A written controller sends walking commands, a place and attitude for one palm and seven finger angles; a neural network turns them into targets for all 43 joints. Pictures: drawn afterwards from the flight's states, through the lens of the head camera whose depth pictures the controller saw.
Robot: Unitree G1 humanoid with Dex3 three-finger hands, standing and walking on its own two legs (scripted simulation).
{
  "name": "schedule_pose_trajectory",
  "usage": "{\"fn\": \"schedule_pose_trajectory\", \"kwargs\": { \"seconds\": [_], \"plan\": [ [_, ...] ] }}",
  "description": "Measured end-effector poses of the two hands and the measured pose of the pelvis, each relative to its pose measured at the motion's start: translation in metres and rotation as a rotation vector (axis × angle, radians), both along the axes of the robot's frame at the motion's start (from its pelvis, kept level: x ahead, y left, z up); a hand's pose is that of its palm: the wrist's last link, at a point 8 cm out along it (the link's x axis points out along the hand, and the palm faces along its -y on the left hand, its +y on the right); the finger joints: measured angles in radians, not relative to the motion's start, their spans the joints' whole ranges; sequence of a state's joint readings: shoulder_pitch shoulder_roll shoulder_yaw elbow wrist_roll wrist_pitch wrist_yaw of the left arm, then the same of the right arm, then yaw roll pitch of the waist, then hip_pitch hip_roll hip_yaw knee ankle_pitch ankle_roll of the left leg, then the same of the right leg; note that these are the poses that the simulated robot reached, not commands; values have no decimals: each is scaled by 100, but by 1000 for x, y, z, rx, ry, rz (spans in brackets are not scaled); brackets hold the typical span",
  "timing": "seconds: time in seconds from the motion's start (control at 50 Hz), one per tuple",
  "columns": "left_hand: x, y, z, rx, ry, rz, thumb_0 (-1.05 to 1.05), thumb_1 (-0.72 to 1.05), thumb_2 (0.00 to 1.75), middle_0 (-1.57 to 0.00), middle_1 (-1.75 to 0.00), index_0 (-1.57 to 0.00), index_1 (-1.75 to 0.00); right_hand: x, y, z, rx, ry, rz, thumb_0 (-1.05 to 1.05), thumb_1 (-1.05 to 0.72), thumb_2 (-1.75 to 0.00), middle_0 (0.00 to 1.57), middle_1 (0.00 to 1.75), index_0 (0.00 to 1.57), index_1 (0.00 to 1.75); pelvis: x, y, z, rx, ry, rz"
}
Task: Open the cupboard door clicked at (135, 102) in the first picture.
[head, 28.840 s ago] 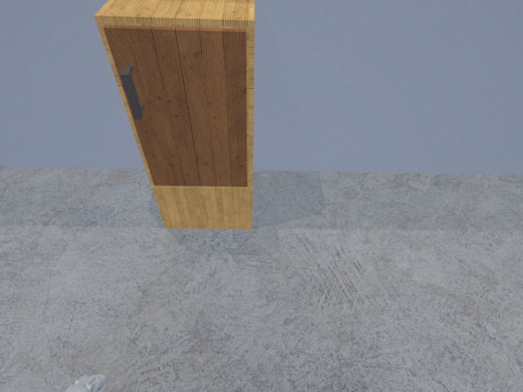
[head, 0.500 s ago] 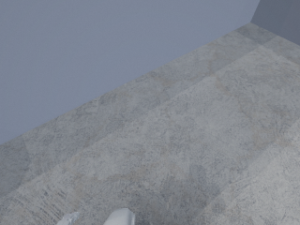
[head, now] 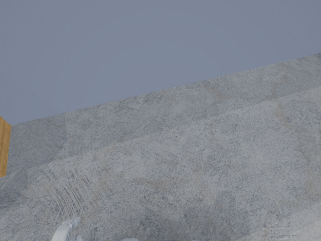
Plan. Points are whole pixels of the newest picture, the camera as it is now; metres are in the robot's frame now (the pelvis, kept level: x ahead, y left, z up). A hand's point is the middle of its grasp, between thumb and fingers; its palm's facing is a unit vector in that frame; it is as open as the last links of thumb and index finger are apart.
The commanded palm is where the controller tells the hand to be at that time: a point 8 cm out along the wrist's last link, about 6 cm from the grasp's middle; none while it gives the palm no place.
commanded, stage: turn to face it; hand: left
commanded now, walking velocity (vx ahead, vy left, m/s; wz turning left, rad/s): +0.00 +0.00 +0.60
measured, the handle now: out of the picture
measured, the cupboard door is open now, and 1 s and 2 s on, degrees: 48 48 48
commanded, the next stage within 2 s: take the last steps up to it in 1.84 s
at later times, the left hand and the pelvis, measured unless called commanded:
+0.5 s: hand out of the picture +0.01 +0.24 -0.18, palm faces +0.34 -0.92 -0.22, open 7.4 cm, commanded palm none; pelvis +0.00 +0.01 +0.00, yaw +18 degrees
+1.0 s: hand out of the picture -0.03 +0.17 -0.16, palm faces +0.59 -0.78 -0.22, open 7.4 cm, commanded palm none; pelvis +0.02 -0.03 +0.00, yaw +37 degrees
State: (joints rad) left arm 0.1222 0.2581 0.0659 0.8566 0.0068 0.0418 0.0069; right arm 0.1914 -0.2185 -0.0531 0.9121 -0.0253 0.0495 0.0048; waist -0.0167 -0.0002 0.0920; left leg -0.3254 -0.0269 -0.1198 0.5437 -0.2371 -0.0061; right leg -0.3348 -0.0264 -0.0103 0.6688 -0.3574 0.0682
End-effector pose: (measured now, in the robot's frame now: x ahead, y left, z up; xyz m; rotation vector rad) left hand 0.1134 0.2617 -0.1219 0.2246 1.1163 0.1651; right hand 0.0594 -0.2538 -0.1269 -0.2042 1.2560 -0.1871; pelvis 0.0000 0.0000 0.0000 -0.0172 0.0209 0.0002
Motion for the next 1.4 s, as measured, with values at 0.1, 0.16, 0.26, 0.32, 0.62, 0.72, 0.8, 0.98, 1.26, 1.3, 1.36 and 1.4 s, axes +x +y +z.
{"fn": "schedule_pose_trajectory", "kwargs": {
  "seconds": [0.1, 0.16, 0.26, 0.32, 0.62, 0.72, 0.8, 0.98, 1.26, 1.3, 1.36, 1.4],
  "plan": [
    [-23, -13, 4, 23, -14, 48, 0, 91, 90, -20, -29, -20, -30, 18, -19, -9, 13, 4, 42, 1, -91, -90, 21, 30, 20, 30, -2, -13, -4, 19, -14, 69],
    [-43, -19, 4, 3, 20, 93, 0, 91, 90, -20, -29, -20, -30, 33, -21, -2, 9, 3, 78, 1, -91, -90, 21, 30, 20, 30, 0, -14, 2, 29, -17, 110],
    [-76, -22, -8, -48, 69, 169, 0, 91, 90, -20, -30, -20, -30, 66, -8, 11, -10, -15, 168, 1, -91, -90, 20, 30, 19, 30, 3, -10, 5, 42, -11, 177],
    [-99, -14, -23, -79, 95, 226, 0, 90, 90, -20, -30, -20, -30, 91, 9, 13, -30, -50, 242, 1, -91, -90, 20, 30, 19, 30, 4, 0, -2, 34, -11, 218],
    [-118, 25, -8, -26, 45, 408, 1, 91, 90, -20, -29, -20, -30, 114, 54, 15, -17, -53, 430, 0, -91, -90, 21, 30, 20, 30, 5, 3, 4, -7, -3, 383],
    [-106, 12, 4, 11, -18, 437, 0, 91, 90, -20, -29, -20, -30, 118, 40, 1, 12, -16, 449, 0, -91, -90, 21, 30, 20, 30, 12, -15, 1, 1, -3, 443],
    [-113, -7, 6, 41, -45, 472, 0, 91, 90, -20, -29, -20, -30, 132, 26, -12, 24, 3, 472, 1, -91, -90, 21, 30, 20, 30, 16, -29, -6, 17, -8, 499],
    [-166, -50, -3, -50, 33, 621, 0, 90, 90, -20, -30, -20, -30, 172, 43, 8, -2, 3, 607, 1, -91, -90, 20, 30, 20, 30, 21, -30, 5, 51, -14, 636],
    [-251, -42, -24, -83, 114, 855, 1, 91, 90, -20, -29, -20, -30, 202, 131, 19, -20, -108, 869, 0, -91, -90, 21, 30, 20, 30, 9, -13, -2, 1, -4, 804],
    [-248, -39, -17, -64, 87, 870, 1, 91, 90, -20, -29, -20, -30, 202, 134, 17, -13, -91, 887, 0, -91, -90, 21, 30, 20, 30, 11, -15, 1, -4, -5, 825],
    [-241, -38, -8, -35, 50, 888, 1, 91, 90, -20, -29, -20, -30, 203, 134, 13, 2, -66, 906, 0, -91, -90, 21, 30, 20, 30, 16, -20, 3, -7, -7, 859],
    [-235, -40, -3, -15, 27, 899, 0, 91, 90, -20, -29, -20, -30, 206, 132, 8, 13, -50, 916, 0, -91, -90, 21, 30, 20, 30, 20, -24, 2, -5, -7, 882]
  ]
}}
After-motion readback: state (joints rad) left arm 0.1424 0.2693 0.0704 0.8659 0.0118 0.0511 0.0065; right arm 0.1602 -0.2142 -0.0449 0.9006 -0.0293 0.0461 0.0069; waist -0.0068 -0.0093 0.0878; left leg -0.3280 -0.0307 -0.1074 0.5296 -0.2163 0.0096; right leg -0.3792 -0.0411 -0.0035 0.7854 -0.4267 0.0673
